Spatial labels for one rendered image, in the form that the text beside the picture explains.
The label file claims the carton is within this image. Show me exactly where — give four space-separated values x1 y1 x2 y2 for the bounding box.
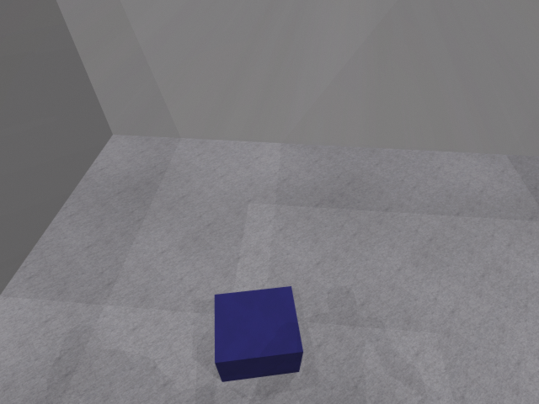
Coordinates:
215 286 303 382

